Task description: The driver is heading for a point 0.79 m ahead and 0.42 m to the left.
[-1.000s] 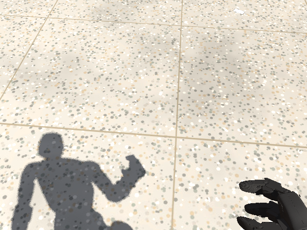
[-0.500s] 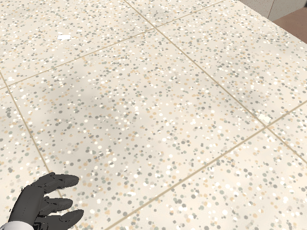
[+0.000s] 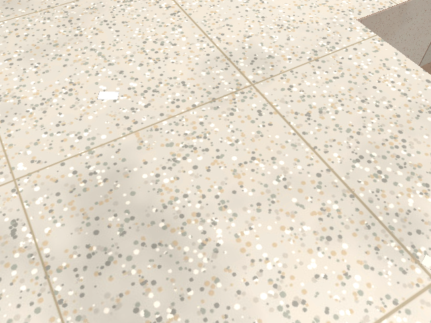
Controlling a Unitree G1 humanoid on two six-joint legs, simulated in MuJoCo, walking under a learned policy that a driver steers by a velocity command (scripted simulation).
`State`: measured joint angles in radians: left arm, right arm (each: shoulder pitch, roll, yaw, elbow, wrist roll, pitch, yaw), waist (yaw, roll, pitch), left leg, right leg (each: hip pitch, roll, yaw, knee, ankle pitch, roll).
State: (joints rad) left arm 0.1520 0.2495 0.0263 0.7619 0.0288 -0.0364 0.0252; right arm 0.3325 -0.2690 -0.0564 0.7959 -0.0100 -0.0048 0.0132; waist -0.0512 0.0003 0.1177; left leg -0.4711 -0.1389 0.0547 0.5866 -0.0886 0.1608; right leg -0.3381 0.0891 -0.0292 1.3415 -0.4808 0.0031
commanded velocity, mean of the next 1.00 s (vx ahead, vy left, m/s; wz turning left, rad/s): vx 0.04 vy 0.00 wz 0.88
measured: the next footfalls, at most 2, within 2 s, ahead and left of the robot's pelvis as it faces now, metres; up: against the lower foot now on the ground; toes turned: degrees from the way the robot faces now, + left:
right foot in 0.62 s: +0.28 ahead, -0.10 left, +0.00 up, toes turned +47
left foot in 1.10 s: +0.10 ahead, +0.03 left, +0.00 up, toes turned +53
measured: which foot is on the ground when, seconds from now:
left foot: down 0.00-0.62, up 0.64-1.00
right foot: up 0.00-0.60, down 0.62-1.00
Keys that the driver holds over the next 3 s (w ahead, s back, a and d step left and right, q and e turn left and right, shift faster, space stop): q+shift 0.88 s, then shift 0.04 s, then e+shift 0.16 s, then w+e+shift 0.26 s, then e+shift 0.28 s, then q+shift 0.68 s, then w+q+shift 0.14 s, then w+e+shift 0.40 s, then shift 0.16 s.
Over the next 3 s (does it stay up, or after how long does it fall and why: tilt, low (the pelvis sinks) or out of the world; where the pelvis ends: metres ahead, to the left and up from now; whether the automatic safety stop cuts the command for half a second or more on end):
stays up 0.72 0.30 0.04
